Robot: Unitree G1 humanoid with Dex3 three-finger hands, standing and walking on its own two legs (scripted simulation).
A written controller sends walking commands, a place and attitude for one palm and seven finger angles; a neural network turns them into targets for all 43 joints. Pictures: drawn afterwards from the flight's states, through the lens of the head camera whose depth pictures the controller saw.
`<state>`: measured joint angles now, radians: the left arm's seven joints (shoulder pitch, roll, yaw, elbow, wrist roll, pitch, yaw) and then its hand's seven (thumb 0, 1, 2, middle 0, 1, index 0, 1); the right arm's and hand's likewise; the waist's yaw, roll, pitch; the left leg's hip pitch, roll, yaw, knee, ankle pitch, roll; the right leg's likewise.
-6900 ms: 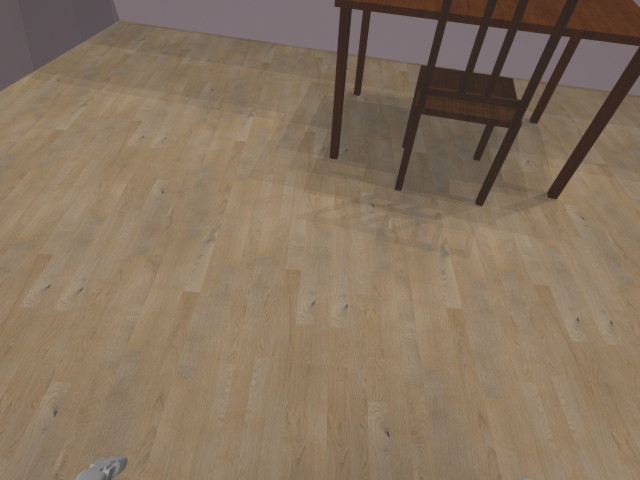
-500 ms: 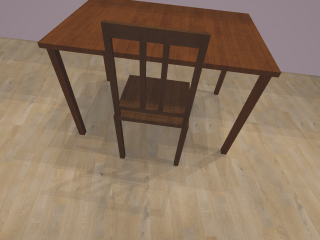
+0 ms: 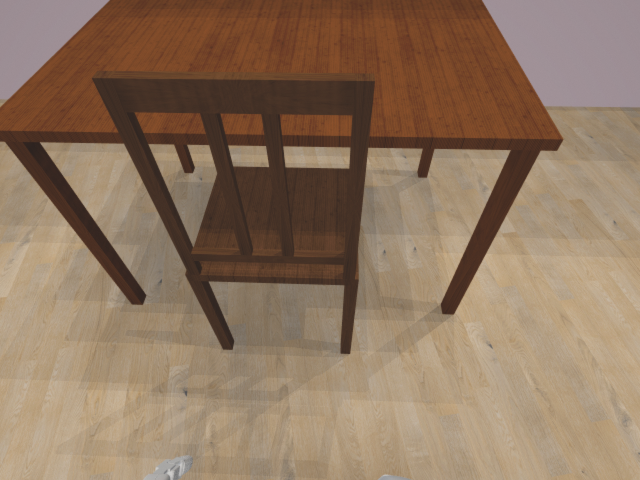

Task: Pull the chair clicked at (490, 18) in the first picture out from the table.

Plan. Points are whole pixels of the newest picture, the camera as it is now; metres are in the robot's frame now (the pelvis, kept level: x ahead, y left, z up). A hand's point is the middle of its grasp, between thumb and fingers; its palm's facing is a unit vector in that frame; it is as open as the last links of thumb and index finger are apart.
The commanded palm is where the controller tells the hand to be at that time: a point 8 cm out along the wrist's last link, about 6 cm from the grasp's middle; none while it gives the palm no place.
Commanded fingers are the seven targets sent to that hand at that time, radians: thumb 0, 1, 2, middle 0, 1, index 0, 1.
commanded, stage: take the last steps up to it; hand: left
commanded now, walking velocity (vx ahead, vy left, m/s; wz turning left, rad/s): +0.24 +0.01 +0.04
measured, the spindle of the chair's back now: (231, 194) +0.60 +0.19 -0.04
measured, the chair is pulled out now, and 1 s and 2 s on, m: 0.00 0.00 0.00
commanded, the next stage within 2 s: come to a stop and stand still in 0.22 s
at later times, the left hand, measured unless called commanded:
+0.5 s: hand out of the picture +0.12 +0.19 -0.17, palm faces +0.07 -0.99 -0.14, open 7.4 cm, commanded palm none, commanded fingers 0.00 0.90 0.90 -0.20 -0.30 -0.20 -0.30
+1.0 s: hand (220, 453) +0.18 +0.15 -0.14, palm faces +0.05 -0.96 -0.28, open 7.4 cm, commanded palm none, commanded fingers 0.00 0.90 0.90 -0.20 -0.30 -0.20 -0.30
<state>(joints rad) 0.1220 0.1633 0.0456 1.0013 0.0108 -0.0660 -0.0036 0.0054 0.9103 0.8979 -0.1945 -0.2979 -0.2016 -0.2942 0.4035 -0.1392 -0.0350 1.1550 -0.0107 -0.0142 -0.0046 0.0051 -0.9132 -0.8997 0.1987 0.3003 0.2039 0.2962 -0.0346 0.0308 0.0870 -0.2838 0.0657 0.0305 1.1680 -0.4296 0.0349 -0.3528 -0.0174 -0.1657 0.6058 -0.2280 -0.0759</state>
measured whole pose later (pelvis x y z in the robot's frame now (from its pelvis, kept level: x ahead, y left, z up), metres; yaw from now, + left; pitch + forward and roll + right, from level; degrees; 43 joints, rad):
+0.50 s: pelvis +0.14 +0.03 +0.02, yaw +0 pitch +0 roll -1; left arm 0.27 0.15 0.02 1.14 0.01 0.00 0.03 0.01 0.91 0.90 -0.19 -0.30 -0.20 -0.29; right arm 0.14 -0.14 -0.01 1.04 -0.01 -0.03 -0.05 -0.02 -0.96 -0.90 0.20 0.30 0.20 0.30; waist 0.03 -0.04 0.06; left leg -0.22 0.02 0.12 0.45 -0.22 0.04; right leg -0.29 -0.04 -0.06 0.75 -0.48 0.01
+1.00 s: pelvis +0.12 -0.04 +0.02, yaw +0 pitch -1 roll +2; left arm 0.20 0.15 0.03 1.01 0.02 0.01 0.03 0.01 0.91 0.90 -0.20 -0.30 -0.21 -0.29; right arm 0.21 -0.23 -0.07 1.04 -0.02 0.08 0.00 0.00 -0.92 -0.90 0.20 0.30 0.20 0.30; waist 0.02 0.04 0.06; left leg -0.38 0.00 0.00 1.00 -0.39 -0.05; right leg -0.25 -0.04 -0.06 0.47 -0.21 -0.04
